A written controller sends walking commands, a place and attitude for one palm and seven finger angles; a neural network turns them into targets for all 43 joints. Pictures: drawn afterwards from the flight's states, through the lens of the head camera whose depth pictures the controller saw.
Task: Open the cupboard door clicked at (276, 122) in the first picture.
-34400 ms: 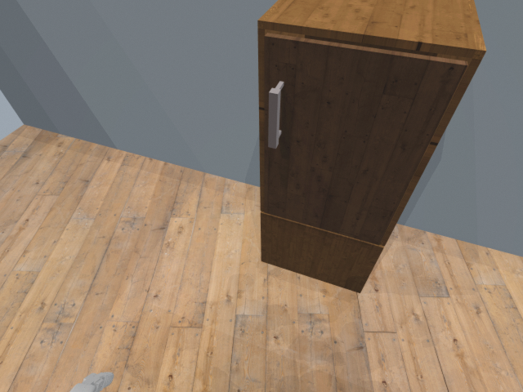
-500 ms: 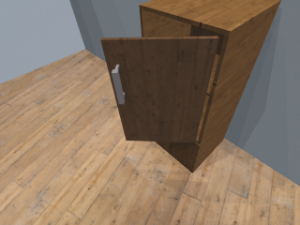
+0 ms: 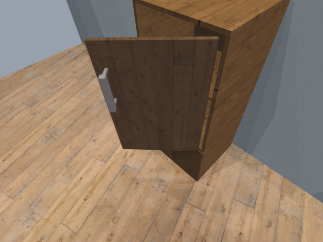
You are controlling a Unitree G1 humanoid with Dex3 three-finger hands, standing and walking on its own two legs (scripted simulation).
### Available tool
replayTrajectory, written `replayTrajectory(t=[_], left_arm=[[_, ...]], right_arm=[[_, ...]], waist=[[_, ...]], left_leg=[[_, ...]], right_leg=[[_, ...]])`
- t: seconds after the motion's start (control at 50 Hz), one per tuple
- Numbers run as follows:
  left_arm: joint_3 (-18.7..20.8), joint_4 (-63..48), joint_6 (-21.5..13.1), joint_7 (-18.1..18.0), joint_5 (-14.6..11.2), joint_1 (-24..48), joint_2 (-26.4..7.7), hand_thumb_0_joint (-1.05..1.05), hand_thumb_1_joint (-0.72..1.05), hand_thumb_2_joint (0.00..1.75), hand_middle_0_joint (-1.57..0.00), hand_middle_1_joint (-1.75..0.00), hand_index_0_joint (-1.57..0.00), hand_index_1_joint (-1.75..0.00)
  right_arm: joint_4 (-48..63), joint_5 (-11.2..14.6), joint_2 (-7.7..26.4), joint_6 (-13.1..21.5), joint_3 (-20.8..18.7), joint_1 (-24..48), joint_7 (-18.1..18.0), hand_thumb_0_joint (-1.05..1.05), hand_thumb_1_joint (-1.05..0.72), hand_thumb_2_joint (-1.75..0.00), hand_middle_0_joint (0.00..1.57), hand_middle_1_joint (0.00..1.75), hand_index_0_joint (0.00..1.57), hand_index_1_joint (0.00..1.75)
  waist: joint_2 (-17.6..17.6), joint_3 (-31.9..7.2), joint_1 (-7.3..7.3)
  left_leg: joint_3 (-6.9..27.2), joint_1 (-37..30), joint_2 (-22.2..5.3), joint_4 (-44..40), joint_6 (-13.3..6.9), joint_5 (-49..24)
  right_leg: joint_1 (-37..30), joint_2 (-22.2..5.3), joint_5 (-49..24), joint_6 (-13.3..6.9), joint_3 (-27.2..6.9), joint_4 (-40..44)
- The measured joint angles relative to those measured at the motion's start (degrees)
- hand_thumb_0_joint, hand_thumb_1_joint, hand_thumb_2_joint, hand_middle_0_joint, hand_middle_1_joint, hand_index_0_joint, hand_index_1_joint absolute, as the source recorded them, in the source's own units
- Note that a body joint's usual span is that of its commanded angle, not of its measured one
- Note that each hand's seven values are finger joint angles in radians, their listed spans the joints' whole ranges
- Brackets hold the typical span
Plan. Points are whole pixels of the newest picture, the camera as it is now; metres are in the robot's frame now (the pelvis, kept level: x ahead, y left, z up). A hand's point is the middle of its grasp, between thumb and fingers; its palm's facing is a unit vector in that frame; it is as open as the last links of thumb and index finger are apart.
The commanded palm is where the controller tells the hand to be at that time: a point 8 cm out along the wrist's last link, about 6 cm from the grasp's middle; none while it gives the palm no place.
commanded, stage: look again from close up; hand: left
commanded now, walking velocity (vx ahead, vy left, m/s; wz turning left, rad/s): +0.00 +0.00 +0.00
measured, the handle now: (109, 90) +0.58 +0.21 +0.03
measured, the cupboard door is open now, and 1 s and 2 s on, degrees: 42 42 42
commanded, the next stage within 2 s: raise the hand with hooked fingers in 0.14 s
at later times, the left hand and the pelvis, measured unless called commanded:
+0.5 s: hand (89, 201) +0.21 +0.19 +0.00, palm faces +0.18 -0.98 -0.03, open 7.8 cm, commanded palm +0.12 +0.24 -0.05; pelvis +0.00 -0.01 -0.02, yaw +2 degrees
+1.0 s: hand (75, 213) +0.19 +0.23 -0.02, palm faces -0.09 -1.00 -0.02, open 10.6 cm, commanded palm +0.16 +0.29 -0.01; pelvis -0.04 +0.03 -0.07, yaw +3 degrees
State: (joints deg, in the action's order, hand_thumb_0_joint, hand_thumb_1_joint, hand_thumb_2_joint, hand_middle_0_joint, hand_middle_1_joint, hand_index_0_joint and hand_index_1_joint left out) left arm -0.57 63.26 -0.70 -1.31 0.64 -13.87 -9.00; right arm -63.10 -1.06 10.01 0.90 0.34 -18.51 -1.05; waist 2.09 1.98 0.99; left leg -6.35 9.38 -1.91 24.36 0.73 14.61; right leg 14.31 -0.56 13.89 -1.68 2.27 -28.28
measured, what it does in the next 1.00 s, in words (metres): lowers itself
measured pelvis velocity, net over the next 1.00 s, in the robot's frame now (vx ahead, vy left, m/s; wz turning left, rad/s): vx -0.04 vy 0.03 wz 0.05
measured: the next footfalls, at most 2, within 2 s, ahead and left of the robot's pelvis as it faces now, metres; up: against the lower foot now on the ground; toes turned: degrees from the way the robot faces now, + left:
none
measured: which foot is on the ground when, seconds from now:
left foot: down 0.00-1.00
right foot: down 0.00-1.00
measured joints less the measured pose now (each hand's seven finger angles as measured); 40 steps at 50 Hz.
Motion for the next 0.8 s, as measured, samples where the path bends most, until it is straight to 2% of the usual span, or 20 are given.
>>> replayTrajectory(t=[0.24,0.26,0.28,0.3,0.32,0.36,0.42,0.46,0.52,0.58,0.62,0.66,0.72,0.8], left_arm=[[0.51,0.29,-0.35,-0.34,-0.07,1.03,-0.22,0.01,0.93,0.90,-0.20,-0.30,-0.20,-0.30],[0.49,0.19,-0.63,-0.77,-0.04,0.95,-0.09,0.01,0.93,0.90,-0.20,-0.30,-0.20,-0.30],[1.53,-7.88,1.84,-0.49,-2.42,-1.69,0.09,0.01,0.93,0.89,-0.20,-0.30,-0.20,-0.30],[2.45,-17.54,1.50,-0.35,-3.88,-4.92,0.32,0.02,0.92,0.89,-0.20,-0.30,-0.20,-0.31],[2.67,-25.78,-0.30,-0.92,-5.08,-7.21,0.43,0.02,0.91,0.89,-0.21,-0.30,-0.20,-0.31],[3.05,-37.24,-3.47,-1.99,-7.73,-8.79,0.93,0.02,0.90,0.89,-0.21,-0.31,-0.20,-0.32],[6.18,-45.43,-10.50,0.80,-10.35,-5.94,1.02,0.02,0.86,0.87,-0.21,-0.33,-0.20,-0.34],[8.54,-46.90,-16.98,4.72,-12.13,-3.76,0.18,0.02,0.82,0.86,-0.21,-0.35,-0.21,-0.36],[10.44,-47.91,-26.88,12.92,-14.78,-3.62,-0.81,0.01,0.76,0.83,-0.21,-0.39,-0.21,-0.40],[10.43,-47.80,-33.30,21.93,-15.83,-6.19,-1.17,0.01,0.70,0.81,-0.21,-0.43,-0.21,-0.44],[10.03,-48.12,-33.74,25.75,-16.09,-8.44,-1.43,0.01,0.66,0.79,-0.22,-0.46,-0.22,-0.46],[9.96,-48.94,-32.38,27.14,-16.69,-9.99,-1.69,0.01,0.61,0.77,-0.22,-0.48,-0.22,-0.49],[10.61,-51.93,-30.65,25.47,-17.54,-10.55,-1.83,0.02,0.53,0.74,-0.23,-0.53,-0.23,-0.54],[10.70,-59.15,-29.01,22.25,-16.55,-7.39,-3.25,0.02,0.44,0.70,-0.24,-0.59,-0.23,-0.60]], right_arm=[[-1.12,0.00,-1.45,0.30,-0.02,1.37,-0.35,0.01,-0.91,-0.90,0.20,0.30,0.20,0.30],[-0.86,0.18,-1.34,0.10,-0.11,1.71,-0.18,0.01,-0.91,-0.90,0.20,0.30,0.20,0.30],[1.35,0.90,-1.08,0.65,0.10,1.34,-0.33,0.01,-0.91,-0.90,0.20,0.30,0.20,0.30],[3.75,1.17,-0.51,2.84,0.13,0.42,-1.34,0.01,-0.91,-0.90,0.20,0.30,0.20,0.30],[5.46,1.63,0.27,5.65,-0.03,-0.26,-2.35,0.02,-0.92,-0.90,0.20,0.30,0.20,0.30],[8.31,2.54,2.24,9.76,-0.77,-0.14,-3.46,0.02,-0.92,-0.90,0.20,0.30,0.20,0.30],[13.60,2.46,4.60,13.42,-2.66,2.82,-3.60,0.02,-0.92,-0.90,0.20,0.30,0.20,0.30],[17.65,2.23,5.43,14.79,-3.67,5.43,-2.93,0.02,-0.92,-0.90,0.20,0.30,0.20,0.30],[23.73,2.01,6.18,16.23,-4.94,8.90,-1.07,0.02,-0.92,-0.90,0.20,0.30,0.20,0.30],[29.04,2.05,7.61,17.07,-5.69,11.21,0.39,0.02,-0.91,-0.90,0.20,0.30,0.20,0.30],[31.87,2.13,8.38,16.92,-5.88,12.01,0.47,0.02,-0.91,-0.90,0.20,0.30,0.20,0.30],[34.02,2.21,8.55,16.44,-5.79,12.29,0.11,0.01,-0.91,-0.90,0.20,0.30,0.20,0.30],[35.43,2.30,7.52,15.91,-4.60,12.12,-0.72,0.01,-0.91,-0.90,0.20,0.30,0.20,0.30],[34.40,1.87,4.75,15.28,-1.30,10.97,-1.18,0.01,-0.91,-0.90,0.20,0.30,0.20,0.30]], waist=[[-0.21,-0.13,-0.20],[0.02,-0.15,-0.28],[-0.03,0.05,-0.47],[-0.07,0.03,-0.95],[0.01,-0.34,-1.31],[0.63,-1.64,-0.96],[0.74,-3.89,0.07],[-0.33,-5.52,0.17],[-2.78,-7.14,-0.25],[-4.29,-7.75,-0.96],[-4.80,-8.14,-1.75],[-5.07,-8.12,-2.58],[-4.87,-7.39,-3.60],[-3.53,-6.48,-4.12]], left_leg=[[1.03,-1.36,-1.34,-0.53,1.41,0.67],[1.00,-0.32,-1.83,1.35,1.28,1.07],[1.67,0.29,-1.85,2.35,0.55,1.73],[2.04,0.17,-1.78,2.12,0.49,2.38],[2.24,0.39,-1.65,2.28,1.11,2.55],[3.10,1.57,-1.09,3.41,1.37,2.62],[4.06,6.21,-0.36,7.33,0.72,3.57],[3.85,10.50,-0.15,10.95,0.63,4.73],[3.48,17.39,-0.12,17.61,0.84,7.23],[3.78,23.85,-0.07,24.88,0.91,10.10],[4.22,27.68,0.05,29.13,0.53,10.60],[4.81,30.83,0.13,33.23,0.24,12.80],[6.09,34.25,0.02,37.98,0.07,15.03],[7.73,37.09,-0.15,41.88,-0.43,16.12]], right_leg=[[-1.83,1.31,0.88,-1.23,1.12,0.96],[-1.68,1.59,0.79,-1.17,1.34,1.08],[-1.15,1.76,0.86,-1.15,1.28,0.59],[-0.66,1.85,1.15,-1.22,1.14,-0.17],[-0.32,1.69,1.53,-1.26,1.19,-0.82],[0.29,1.01,2.17,-1.03,1.92,-1.72],[4.41,-0.01,3.45,-0.60,2.75,-5.36],[9.01,-0.44,4.71,-0.60,2.43,-9.36],[16.32,-0.78,7.04,-0.71,1.73,-16.31],[22.49,-1.19,9.50,-0.69,1.73,-23.00],[25.98,-1.46,11.02,-0.61,1.93,-26.90],[28.56,-1.73,12.27,-0.52,2.37,-30.09],[30.77,-1.83,13.32,-0.34,3.51,-33.07],[32.01,-1.74,13.57,0.06,5.02,-34.73]])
